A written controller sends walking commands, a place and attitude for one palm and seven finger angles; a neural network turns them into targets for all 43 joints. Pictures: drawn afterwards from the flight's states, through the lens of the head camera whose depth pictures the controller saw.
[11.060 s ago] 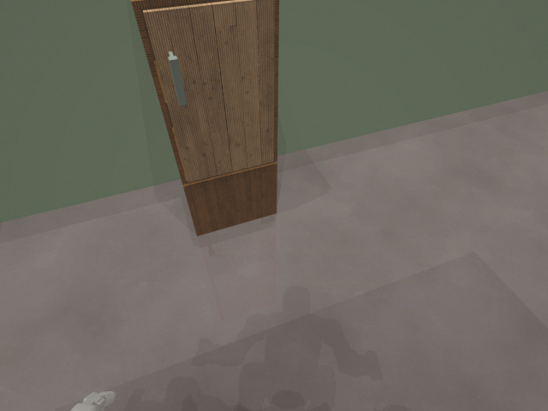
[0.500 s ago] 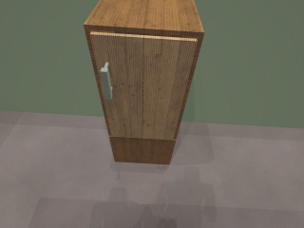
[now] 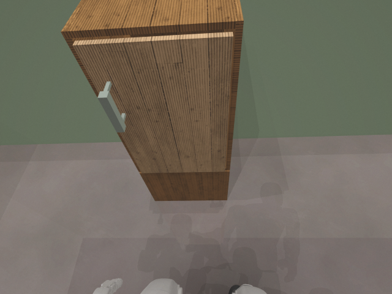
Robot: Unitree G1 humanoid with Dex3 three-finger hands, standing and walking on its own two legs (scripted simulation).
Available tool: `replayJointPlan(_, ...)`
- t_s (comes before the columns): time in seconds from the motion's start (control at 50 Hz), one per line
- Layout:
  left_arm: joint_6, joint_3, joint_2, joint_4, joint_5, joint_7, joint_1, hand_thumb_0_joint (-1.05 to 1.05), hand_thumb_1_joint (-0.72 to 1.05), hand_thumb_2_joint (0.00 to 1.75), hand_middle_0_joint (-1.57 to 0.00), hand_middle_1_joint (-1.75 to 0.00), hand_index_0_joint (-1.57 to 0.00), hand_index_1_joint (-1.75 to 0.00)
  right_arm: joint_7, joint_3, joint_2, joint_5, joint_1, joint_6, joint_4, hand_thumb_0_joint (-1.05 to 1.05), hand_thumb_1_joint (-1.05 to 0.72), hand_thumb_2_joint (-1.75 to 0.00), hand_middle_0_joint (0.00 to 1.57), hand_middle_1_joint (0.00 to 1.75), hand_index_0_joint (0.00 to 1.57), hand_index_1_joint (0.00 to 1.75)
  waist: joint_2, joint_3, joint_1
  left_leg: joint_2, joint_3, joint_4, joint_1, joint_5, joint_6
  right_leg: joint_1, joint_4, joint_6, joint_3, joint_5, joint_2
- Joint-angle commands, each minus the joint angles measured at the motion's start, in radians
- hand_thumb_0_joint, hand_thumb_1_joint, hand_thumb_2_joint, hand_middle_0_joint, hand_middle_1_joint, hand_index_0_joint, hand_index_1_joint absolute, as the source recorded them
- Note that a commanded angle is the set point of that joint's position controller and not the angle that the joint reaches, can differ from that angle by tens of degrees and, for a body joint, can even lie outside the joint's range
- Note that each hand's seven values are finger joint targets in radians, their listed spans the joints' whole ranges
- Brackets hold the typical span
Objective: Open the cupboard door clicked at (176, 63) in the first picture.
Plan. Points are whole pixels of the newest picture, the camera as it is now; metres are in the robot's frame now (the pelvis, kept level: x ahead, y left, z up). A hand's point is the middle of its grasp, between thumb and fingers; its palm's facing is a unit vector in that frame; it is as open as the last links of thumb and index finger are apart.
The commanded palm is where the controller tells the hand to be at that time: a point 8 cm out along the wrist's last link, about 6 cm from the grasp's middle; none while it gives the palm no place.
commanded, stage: come to a stop and stand still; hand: left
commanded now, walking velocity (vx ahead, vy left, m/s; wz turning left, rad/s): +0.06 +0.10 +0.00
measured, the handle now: (114, 107) +0.55 +0.25 +0.02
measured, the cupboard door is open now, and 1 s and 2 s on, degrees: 0 0 0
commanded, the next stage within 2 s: look again from close up in 0.98 s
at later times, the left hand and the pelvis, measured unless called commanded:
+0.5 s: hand out of the picture -0.03 +0.22 -0.17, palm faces +0.00 -0.98 -0.21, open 7.4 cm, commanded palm none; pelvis -0.02 +0.03 +0.01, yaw -2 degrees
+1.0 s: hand out of the picture -0.03 +0.16 -0.17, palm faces +0.01 -0.98 -0.19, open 7.3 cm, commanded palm none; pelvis -0.03 +0.00 +0.00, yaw -1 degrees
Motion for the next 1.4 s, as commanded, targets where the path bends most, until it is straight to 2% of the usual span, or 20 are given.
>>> replayJointPlan(0.0,-0.003,0.058,0.225,-0.039,0.008,0.006,0.095,0.0,0.9,0.9,-0.2,-0.3,-0.2,-0.3,0.011,-0.008,-0.047,-0.012,0.09,-0.009,-0.048,0.0,-0.9,-0.9,0.2,0.3,0.2,0.3,-0.217,-0.236,0.039,0.009,-0.008,-0.094,0.022,0.043,-0.011,0.185,-0.191,-0.133,0.229,0.348,-0.245)
replayJointPlan(0.08,0.002,0.062,0.242,-0.042,0.014,-0.004,0.093,0.0,0.9,0.9,-0.2,-0.3,-0.2,-0.3,0.018,0.003,-0.049,-0.01,0.092,-0.029,-0.06,0.0,-0.9,-0.9,0.2,0.3,0.2,0.3,-0.238,-0.22,0.04,0.006,0.025,-0.33,0.097,0.06,0.005,0.155,-0.246,-0.114,0.262,0.019,-0.213)
replayJointPlan(0.14,0.011,0.052,0.224,-0.037,0.003,-0.009,0.055,0.0,0.9,0.9,-0.2,-0.3,-0.2,-0.3,0.017,0.014,-0.043,-0.01,0.213,-0.048,-0.018,0.0,-0.9,-0.9,0.2,0.3,0.2,0.3,-0.216,-0.2,-0.02,-0.006,0.056,-0.646,0.331,0.211,0.023,-0.015,-0.231,-0.029,0.223,-0.264,-0.141)
replayJointPlan(0.16,0.016,0.041,0.186,-0.04,-0.008,-0.013,0.052,0.0,0.9,0.9,-0.2,-0.3,-0.2,-0.3,0.014,0.014,-0.076,-0.015,0.238,-0.057,-0.012,0.0,-0.9,-0.9,0.2,0.3,0.2,0.3,-0.079,-0.174,-0.032,0.049,-0.029,-0.748,0.345,0.165,0.034,-0.084,-0.132,0.013,0.173,-0.333,-0.08)
replayJointPlan(0.18,0.021,0.027,0.126,-0.049,-0.02,-0.02,0.069,0.0,0.9,0.9,-0.2,-0.3,-0.2,-0.3,0.009,0.001,-0.138,-0.029,0.196,-0.063,-0.03,0.0,-0.9,-0.9,0.2,0.3,0.2,0.3,0.187,-0.099,-0.021,0.22,-0.283,-0.911,0.22,-0.075,0.086,-0.15,0.039,0.06,0.095,-0.322,0.02)
replayJointPlan(0.2,0.027,0.024,0.114,-0.05,-0.018,-0.022,0.048,0.0,0.9,0.9,-0.2,-0.3,-0.2,-0.3,0.003,0.001,-0.183,-0.032,0.095,-0.056,-0.073,0.0,-0.9,-0.9,0.2,0.3,0.2,0.3,0.266,0.012,-0.01,0.329,-0.395,-1.035,-0.019,-0.238,0.141,-0.105,0.166,0.068,0.073,-0.261,0.049)
replayJointPlan(0.26,0.03,0.038,0.135,0.004,0.002,-0.042,0.129,0.0,0.9,0.9,-0.2,-0.3,-0.2,-0.3,-0.008,0.022,-0.146,-0.031,-0.02,-0.073,-0.087,0.0,-0.9,-0.9,0.2,0.3,0.2,0.3,0.197,0.016,0.053,0.255,-0.272,-1.015,-0.054,-0.101,0.133,-0.04,0.373,0.07,0.126,-0.161,0.051)
replayJointPlan(0.36,-0.008,0.022,0.124,0.022,-0.002,-0.056,0.134,0.0,0.9,0.9,-0.2,-0.3,-0.2,-0.3,-0.019,0.019,-0.134,-0.025,0.158,-0.092,-0.035,0.0,-0.9,-0.9,0.2,0.3,0.2,0.3,0.089,-0.054,-0.012,0.244,-0.194,-0.896,0.36,0.296,0.167,-0.24,0.363,0.084,0.093,-0.169,0.04)
replayJointPlan(0.46,-0.023,0.002,0.089,0.031,-0.024,-0.048,0.117,0.0,0.9,0.9,-0.2,-0.3,-0.2,-0.3,-0.025,0.017,-0.131,-0.027,0.211,-0.087,0.017,0.0,-0.9,-0.9,0.2,0.3,0.2,0.3,0.141,-0.121,-0.032,0.254,-0.148,-0.728,0.406,0.852,0.183,-0.023,0.025,0.072,0.052,-0.252,0.042)
replayJointPlan(0.48,-0.028,0.002,0.088,0.058,-0.024,-0.046,0.173,0.0,0.9,0.9,-0.2,-0.3,-0.2,-0.3,-0.026,0.017,-0.132,-0.022,0.2,-0.086,0.023,0.0,-0.9,-0.9,0.2,0.3,0.2,0.3,0.117,-0.151,-0.01,0.23,-0.125,-0.688,0.389,0.839,0.157,0.065,-0.09,0.068,0.04,-0.138,0.05)
replayJointPlan(0.5,-0.053,-0.001,0.134,0.156,-0.009,0.003,0.331,0.0,0.9,0.9,-0.2,-0.3,-0.2,-0.3,-0.007,0.017,-0.163,0.0,0.034,-0.101,-0.024,0.0,-0.9,-0.9,0.2,0.3,0.2,0.3,0.054,-0.099,0.092,0.202,-0.008,-0.44,0.171,0.657,0.063,0.152,-0.182,0.038,0.184,0.135,-0.049)
replayJointPlan(0.52,-0.067,0.012,0.216,0.151,0.0,-0.003,0.377,0.0,0.9,0.9,-0.2,-0.3,-0.2,-0.3,0.01,0.038,-0.08,-0.002,0.045,-0.1,-0.079,0.0,-0.9,-0.9,0.2,0.3,0.2,0.3,-0.168,-0.113,0.065,0.057,0.049,-0.343,0.053,0.373,0.034,0.265,-0.207,0.035,0.217,0.509,-0.105)
replayJointPlan(0.54,-0.069,-0.003,0.175,0.131,-0.005,-0.005,0.354,0.0,0.9,0.9,-0.2,-0.3,-0.2,-0.3,0.003,0.051,-0.016,-0.013,0.108,-0.094,-0.085,0.0,-0.9,-0.9,0.2,0.3,0.2,0.3,-0.239,-0.177,0.021,0.041,0.025,-0.322,0.006,0.084,0.041,0.313,-0.138,-0.016,0.246,0.738,-0.181)
replayJointPlan(0.58,-0.071,-0.007,0.14,0.122,0.0,0.006,0.322,0.0,0.9,0.9,-0.2,-0.3,-0.2,-0.3,0.001,0.046,-0.016,-0.012,0.133,-0.09,-0.047,0.0,-0.9,-0.9,0.2,0.3,0.2,0.3,-0.276,-0.288,0.016,0.023,0.041,-0.351,0.014,0.056,0.04,0.427,-0.075,-0.071,0.196,0.864,-0.144)
replayJointPlan(0.6,-0.07,-0.005,0.136,0.121,-0.005,0.013,0.31,0.0,0.9,0.9,-0.2,-0.3,-0.2,-0.3,0.0,0.047,-0.027,-0.008,0.147,-0.088,-0.041,0.0,-0.9,-0.9,0.2,0.3,0.2,0.3,-0.319,-0.31,0.006,0.034,0.028,-0.363,0.021,0.077,0.047,0.438,-0.055,-0.082,0.194,0.861,-0.148)
replayJointPlan(0.66,-0.049,-0.011,0.125,0.092,-0.015,0.009,0.236,0.0,0.9,0.9,-0.2,-0.3,-0.2,-0.3,-0.004,0.059,0.0,-0.014,0.185,-0.087,-0.008,0.0,-0.9,-0.9,0.2,0.3,0.2,0.3,-0.102,-0.226,-0.026,0.025,0.046,-0.558,0.198,0.293,0.04,0.229,-0.044,-0.057,0.164,0.443,-0.109)
replayJointPlan(0.7,-0.035,-0.02,0.092,0.091,-0.018,0.004,0.236,0.0,0.9,0.9,-0.2,-0.3,-0.2,-0.3,-0.008,0.057,-0.039,-0.022,0.192,-0.09,0.004,0.0,-0.9,-0.9,0.2,0.3,0.2,0.3,0.07,-0.107,-0.017,0.121,-0.038,-0.613,0.201,0.452,0.073,0.094,-0.044,-0.013,0.13,0.09,-0.023)
replayJointPlan(0.74,-0.029,-0.023,0.078,0.093,-0.005,0.004,0.267,0.0,0.9,0.9,-0.2,-0.3,-0.2,-0.3,-0.009,0.058,-0.052,-0.021,0.164,-0.083,-0.004,0.0,-0.9,-0.9,0.2,0.3,0.2,0.3,0.068,-0.012,0.006,0.145,-0.066,-0.628,0.11,0.431,0.102,0.084,-0.095,-0.003,0.118,-0.035,0.001)
replayJointPlan(0.88,-0.045,-0.026,0.096,0.1,-0.011,-0.006,0.287,0.0,0.9,0.9,-0.2,-0.3,-0.2,-0.3,-0.01,0.066,-0.034,-0.015,0.18,-0.082,0.011,0.0,-0.9,-0.9,0.2,0.3,0.2,0.3,-0.054,-0.035,-0.008,0.095,-0.027,-0.635,0.166,0.35,0.075,0.084,-0.161,-0.011,0.169,0.001,-0.027)
replayJointPlan(1.38,-0.046,-0.026,0.067,0.098,-0.015,-0.004,0.341,0.0,0.9,0.9,-0.2,-0.3,-0.2,-0.3,-0.01,0.075,-0.005,-0.013,0.228,-0.084,0.06,0.0,-0.9,-0.9,0.2,0.3,0.2,0.3,-0.046,-0.025,0.006,0.083,-0.032,-0.69,0.131,0.301,0.07,0.111,-0.207,-0.013,0.169,-0.098,-0.036)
